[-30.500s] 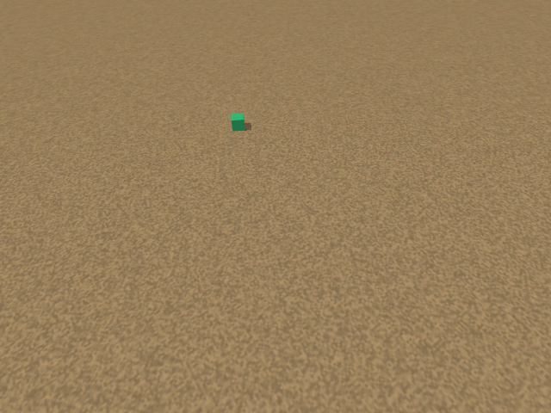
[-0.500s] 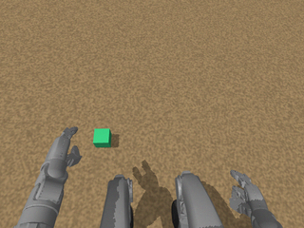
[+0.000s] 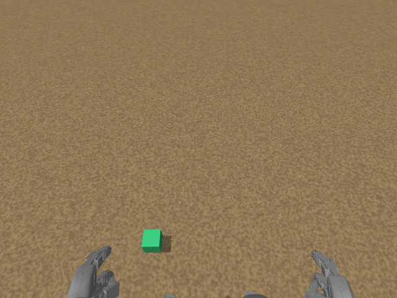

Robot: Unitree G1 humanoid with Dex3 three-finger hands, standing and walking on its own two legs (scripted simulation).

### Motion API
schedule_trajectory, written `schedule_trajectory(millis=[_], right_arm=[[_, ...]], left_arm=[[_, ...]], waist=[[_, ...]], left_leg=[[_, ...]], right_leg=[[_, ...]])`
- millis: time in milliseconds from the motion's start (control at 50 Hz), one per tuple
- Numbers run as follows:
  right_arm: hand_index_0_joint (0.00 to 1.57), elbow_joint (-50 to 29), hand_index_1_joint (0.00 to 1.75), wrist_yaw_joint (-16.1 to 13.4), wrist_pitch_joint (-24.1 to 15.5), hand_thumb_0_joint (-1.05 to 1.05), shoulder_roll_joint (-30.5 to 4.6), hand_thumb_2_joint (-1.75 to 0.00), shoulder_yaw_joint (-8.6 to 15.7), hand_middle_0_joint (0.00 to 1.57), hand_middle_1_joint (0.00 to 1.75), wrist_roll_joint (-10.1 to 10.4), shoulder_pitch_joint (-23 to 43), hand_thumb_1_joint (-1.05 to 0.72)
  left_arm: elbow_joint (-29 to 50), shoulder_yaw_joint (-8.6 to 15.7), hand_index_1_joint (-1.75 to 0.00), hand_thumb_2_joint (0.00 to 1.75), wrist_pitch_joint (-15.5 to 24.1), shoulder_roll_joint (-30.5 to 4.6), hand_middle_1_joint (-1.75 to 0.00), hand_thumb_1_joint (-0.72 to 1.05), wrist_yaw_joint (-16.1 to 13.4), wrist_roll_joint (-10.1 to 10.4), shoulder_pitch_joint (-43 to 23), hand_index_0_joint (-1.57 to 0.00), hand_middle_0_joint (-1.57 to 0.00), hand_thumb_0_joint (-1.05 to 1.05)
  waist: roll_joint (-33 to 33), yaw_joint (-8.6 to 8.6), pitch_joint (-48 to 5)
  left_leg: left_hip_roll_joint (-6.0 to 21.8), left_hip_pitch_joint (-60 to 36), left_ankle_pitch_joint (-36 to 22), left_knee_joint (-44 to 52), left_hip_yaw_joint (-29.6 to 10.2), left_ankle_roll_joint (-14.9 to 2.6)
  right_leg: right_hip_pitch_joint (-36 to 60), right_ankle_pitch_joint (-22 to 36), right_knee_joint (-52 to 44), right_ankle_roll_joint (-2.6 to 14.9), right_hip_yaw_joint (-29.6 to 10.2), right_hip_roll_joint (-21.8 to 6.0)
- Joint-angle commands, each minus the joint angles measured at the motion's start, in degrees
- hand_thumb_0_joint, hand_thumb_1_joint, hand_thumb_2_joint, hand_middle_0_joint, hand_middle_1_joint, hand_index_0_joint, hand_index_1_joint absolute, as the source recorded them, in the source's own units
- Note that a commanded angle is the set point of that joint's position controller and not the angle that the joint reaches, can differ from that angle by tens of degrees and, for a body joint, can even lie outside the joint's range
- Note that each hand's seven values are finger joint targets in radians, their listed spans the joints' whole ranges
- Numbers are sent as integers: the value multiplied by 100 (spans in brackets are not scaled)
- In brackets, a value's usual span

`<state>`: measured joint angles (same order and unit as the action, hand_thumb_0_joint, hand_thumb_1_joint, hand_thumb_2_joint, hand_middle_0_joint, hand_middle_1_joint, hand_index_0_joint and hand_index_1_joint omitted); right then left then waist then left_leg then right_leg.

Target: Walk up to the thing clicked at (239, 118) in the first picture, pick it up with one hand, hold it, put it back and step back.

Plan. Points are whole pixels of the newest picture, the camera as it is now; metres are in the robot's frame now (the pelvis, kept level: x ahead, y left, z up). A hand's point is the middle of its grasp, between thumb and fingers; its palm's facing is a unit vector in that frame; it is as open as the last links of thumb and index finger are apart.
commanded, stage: home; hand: left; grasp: from above
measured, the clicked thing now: (152, 240) +0.49 +0.23 -0.66
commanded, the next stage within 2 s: none
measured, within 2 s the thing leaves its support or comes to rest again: neither
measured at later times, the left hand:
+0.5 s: hand (112, 293) +0.18 +0.18 -0.03, palm faces +0.06 -0.98 -0.20, open 7.4 cm
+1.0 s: hand (112, 293) +0.18 +0.18 -0.03, palm faces +0.05 -0.98 -0.20, open 7.4 cm
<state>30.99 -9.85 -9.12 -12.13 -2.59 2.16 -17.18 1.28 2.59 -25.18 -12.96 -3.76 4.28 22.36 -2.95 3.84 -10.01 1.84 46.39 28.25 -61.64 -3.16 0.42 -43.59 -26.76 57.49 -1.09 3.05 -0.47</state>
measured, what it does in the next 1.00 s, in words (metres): stands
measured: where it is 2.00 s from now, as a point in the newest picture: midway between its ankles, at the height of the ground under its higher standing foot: outside the picture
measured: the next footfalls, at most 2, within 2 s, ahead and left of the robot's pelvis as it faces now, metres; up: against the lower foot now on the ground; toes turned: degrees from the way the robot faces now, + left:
none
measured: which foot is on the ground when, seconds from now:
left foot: down 0.00-1.00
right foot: down 0.00-1.00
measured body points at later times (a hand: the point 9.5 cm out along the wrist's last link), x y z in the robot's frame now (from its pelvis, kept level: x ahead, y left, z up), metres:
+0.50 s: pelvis +0.02 +0.00 +0.01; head +0.03 +0.01 +0.46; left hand +0.17 +0.23 -0.02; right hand +0.19 -0.24 -0.04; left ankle +0.02 +0.12 -0.67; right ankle +0.02 -0.14 -0.67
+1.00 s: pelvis +0.02 +0.00 +0.01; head +0.03 +0.00 +0.46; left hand +0.17 +0.23 -0.02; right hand +0.18 -0.25 -0.05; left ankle +0.02 +0.12 -0.67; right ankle +0.02 -0.14 -0.67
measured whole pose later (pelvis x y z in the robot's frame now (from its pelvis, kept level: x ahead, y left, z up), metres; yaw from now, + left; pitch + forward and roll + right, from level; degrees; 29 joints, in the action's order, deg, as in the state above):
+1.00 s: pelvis +0.02 +0.00 +0.01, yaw +0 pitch +10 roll -3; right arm 31.5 -10.3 -13.8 -12.5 -1.6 0.5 -16.6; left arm 6.8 1.6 -25.8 -12.9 -1.0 3.0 28.3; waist -2.7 2.1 -9.4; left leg 1.6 39.1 28.2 -57.6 -3.0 0.5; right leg -36.4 -27.0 53.8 -1.1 3.0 -0.7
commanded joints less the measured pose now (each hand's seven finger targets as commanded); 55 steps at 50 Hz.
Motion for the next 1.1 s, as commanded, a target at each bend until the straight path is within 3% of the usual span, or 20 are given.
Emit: schedule_trajectory(millis=[0,180,340,380,560,700,800,940,1020,1040,1080], right_arm=[[20,-968,30,-146,-441,0,-658,-90,263,20,30,-60,384,-90],[20,-974,30,-178,-679,0,-712,-90,341,20,30,-145,433,-90],[20,-893,30,-142,-803,0,-738,-90,360,20,30,-183,452,-90],[20,-873,30,-128,-799,0,-745,-90,368,20,30,-199,474,-90],[20,-878,30,-114,-782,0,-743,-90,344,20,30,-186,534,-90],[20,-886,30,-114,-787,0,-770,-90,386,20,30,-188,462,-90],[20,-886,30,-120,-784,0,-765,-90,370,20,30,-180,500,-90],[20,-877,30,-126,-813,0,-749,-90,373,20,30,-182,467,-90],[20,-896,30,-137,-812,0,-747,-90,371,20,30,-178,512,-90],[20,-902,30,-136,-826,0,-742,-90,361,20,30,-178,499,-90],[20,-873,30,-136,-824,0,-768,-90,387,20,30,-176,477,-90]], left_arm=[[1453,268,-30,90,196,-530,-30,90,17,-73,353,-20,-20,0],[1590,215,-30,90,179,-526,-30,90,209,-153,456,-20,-20,0],[1738,257,-30,90,240,-570,-30,90,230,-201,455,-20,-20,0],[1689,240,-30,90,241,-576,-30,90,229,-204,455,-20,-20,0],[1569,255,-30,90,208,-562,-30,90,210,-171,462,-20,-20,0],[1674,271,-30,90,223,-564,-30,90,211,-155,533,-20,-20,0],[1621,290,-30,90,239,-608,-30,90,213,-167,429,-20,-20,0],[1621,249,-30,90,220,-553,-30,90,229,-163,505,-20,-20,0],[1656,315,-30,90,203,-624,-30,90,221,-170,410,-20,-20,0],[1655,224,-30,90,204,-559,-30,90,238,-171,400,-20,-20,0],[1779,301,-30,90,216,-666,-30,90,239,-165,358,-20,-20,0]], waist=[[-55,-95,-535],[274,-34,-141],[-56,-168,-442],[-136,-132,-464],[30,-158,-239],[-17,-179,-494],[10,-166,-306],[79,-146,-379],[153,-159,-219],[132,-133,-216],[-48,-153,-315]], left_leg=[[-180,-1054,-1151,1284,-40,-124],[-240,-1149,-1093,1349,101,-185],[-223,-1380,-1543,1320,82,-103],[-219,-1416,-1617,1307,74,-88],[-209,-1240,-1251,1397,31,-118],[-168,-1353,-1644,1349,2,-75],[-162,-1247,-1170,1442,-44,-98],[-177,-1252,-1231,1373,30,-111],[-194,-1143,-957,1364,81,-130],[-200,-1135,-911,1376,76,-133],[-184,-1214,-1058,1380,61,-113]], right_leg=[[807,1057,-1144,154,78,218],[857,986,-1395,85,102,167],[1051,1335,-1193,118,124,162],[1058,1399,-1181,118,122,176],[996,1116,-1264,100,142,192],[1077,1355,-1128,137,152,205],[961,1003,-1212,121,142,198],[990,1071,-1224,108,124,198],[929,832,-1325,88,94,168],[917,816,-1309,85,83,166],[956,918,-1244,106,88,165]])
